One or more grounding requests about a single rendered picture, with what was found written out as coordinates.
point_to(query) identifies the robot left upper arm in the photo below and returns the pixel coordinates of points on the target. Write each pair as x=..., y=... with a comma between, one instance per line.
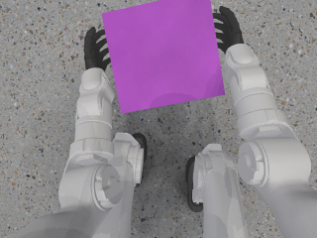
x=86, y=196

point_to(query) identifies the left robot hand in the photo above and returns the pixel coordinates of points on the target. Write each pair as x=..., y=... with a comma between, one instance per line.
x=92, y=55

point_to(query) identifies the carton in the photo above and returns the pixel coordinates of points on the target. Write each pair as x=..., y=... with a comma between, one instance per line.
x=162, y=53

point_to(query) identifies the robot left forearm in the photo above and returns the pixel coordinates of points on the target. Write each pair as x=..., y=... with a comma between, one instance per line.
x=93, y=122

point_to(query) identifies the robot left thigh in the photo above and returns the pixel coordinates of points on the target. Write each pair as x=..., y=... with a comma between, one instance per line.
x=128, y=161

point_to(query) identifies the right robot hand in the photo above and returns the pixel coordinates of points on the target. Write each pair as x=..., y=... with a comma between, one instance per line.
x=232, y=33

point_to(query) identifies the robot left foot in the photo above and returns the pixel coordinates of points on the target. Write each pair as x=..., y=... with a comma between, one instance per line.
x=143, y=145

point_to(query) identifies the robot right forearm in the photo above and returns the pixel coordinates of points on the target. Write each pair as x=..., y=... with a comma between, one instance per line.
x=253, y=100

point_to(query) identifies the robot right upper arm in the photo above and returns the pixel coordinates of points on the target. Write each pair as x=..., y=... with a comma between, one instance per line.
x=279, y=169

